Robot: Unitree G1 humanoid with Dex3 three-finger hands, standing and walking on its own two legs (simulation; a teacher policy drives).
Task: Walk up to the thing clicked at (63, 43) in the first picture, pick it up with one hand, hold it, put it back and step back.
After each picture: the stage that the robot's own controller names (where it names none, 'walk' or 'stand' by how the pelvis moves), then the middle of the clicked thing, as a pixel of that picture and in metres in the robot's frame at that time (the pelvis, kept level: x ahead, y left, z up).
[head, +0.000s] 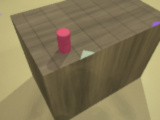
stand; (64, 41) +0.64 +0.11 -0.04
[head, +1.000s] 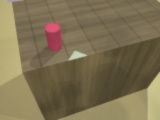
walk; (53, 37) +0.59 +0.15 +0.00
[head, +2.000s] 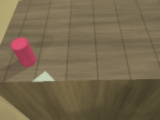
walk; (24, 52) +0.48 +0.28 -0.01
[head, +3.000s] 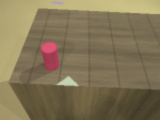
stand; (50, 56) +0.50 +0.16 -0.02
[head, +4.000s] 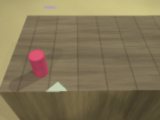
stand; (39, 64) +0.49 +0.20 -0.04
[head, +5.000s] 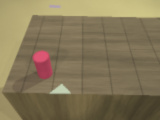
stand; (43, 65) +0.48 +0.19 -0.04
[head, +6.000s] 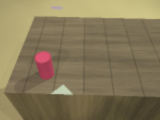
stand; (45, 66) +0.48 +0.18 -0.04
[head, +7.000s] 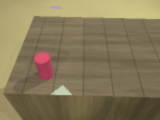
stand; (44, 66) +0.47 +0.18 -0.04
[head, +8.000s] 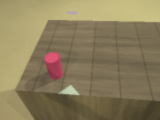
rise first; (54, 66) +0.49 +0.18 -0.04
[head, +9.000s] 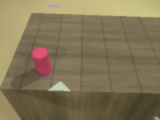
go down; (42, 62) +0.50 +0.16 -0.03
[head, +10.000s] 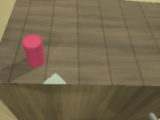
go down; (34, 51) +0.49 +0.16 +0.00
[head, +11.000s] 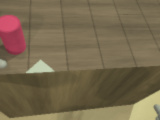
close in; (12, 36) +0.49 +0.18 +0.04
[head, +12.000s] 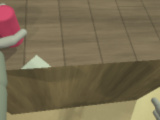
close; (8, 27) +0.52 +0.18 +0.06
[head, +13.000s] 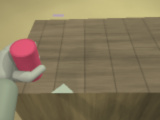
lift; (28, 61) +0.34 +0.17 +0.18
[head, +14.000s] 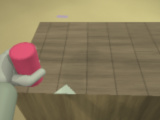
hold; (27, 65) +0.32 +0.17 +0.17
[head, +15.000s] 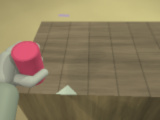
hold; (30, 64) +0.32 +0.16 +0.18
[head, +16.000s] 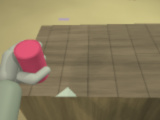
hold; (33, 62) +0.32 +0.15 +0.19
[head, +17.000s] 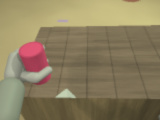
crouch; (36, 64) +0.34 +0.15 +0.17
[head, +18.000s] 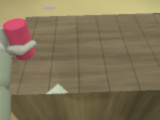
crouch; (20, 40) +0.44 +0.19 +0.16
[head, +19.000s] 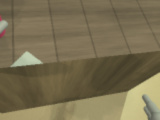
lower; out of the picture +0.54 +0.20 +0.06
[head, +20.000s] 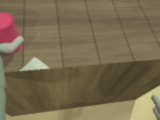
lower; (6, 34) +0.50 +0.18 +0.05
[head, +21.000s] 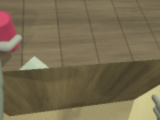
lower; (4, 33) +0.50 +0.18 +0.05
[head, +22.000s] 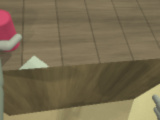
lower; (4, 32) +0.51 +0.18 +0.05
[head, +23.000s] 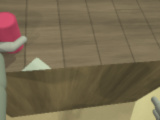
loosen; (8, 34) +0.50 +0.18 +0.05
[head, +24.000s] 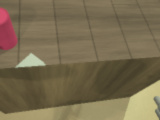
withdraw; (1, 30) +0.50 +0.18 +0.05
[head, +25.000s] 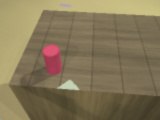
sink last; (52, 60) +0.48 +0.16 +0.00
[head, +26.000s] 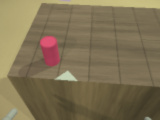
stand; (50, 51) +0.51 +0.16 +0.01
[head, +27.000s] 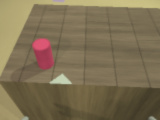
stand; (43, 54) +0.49 +0.18 +0.02
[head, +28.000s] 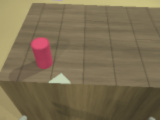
stand; (42, 53) +0.49 +0.18 +0.02
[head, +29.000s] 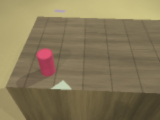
stand; (46, 63) +0.50 +0.18 -0.03
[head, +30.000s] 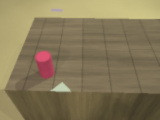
stand; (45, 65) +0.49 +0.18 -0.04
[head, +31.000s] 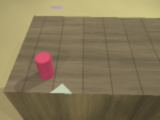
stand; (44, 66) +0.48 +0.18 -0.04
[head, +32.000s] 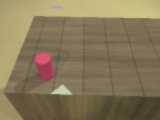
walk; (45, 67) +0.47 +0.18 -0.04
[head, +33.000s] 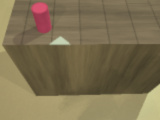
walk; (42, 18) +0.63 +0.20 -0.02
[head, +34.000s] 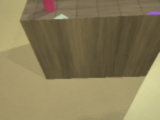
walk; (48, 1) +0.90 +0.25 -0.02
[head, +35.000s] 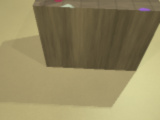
walk; out of the picture +1.13 +0.19 -0.02
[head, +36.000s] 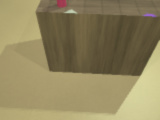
stand; out of the picture +1.09 +0.16 -0.04
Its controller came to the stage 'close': yes
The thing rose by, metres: 0.21
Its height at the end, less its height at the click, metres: +0.00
